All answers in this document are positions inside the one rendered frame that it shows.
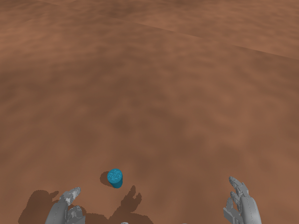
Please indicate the right robot hand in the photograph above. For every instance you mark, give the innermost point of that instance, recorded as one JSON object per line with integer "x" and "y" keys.
{"x": 246, "y": 205}

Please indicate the cup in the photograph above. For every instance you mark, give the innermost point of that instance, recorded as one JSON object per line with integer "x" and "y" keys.
{"x": 115, "y": 178}

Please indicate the left robot hand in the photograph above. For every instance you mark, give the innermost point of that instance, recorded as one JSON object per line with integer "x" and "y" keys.
{"x": 59, "y": 213}

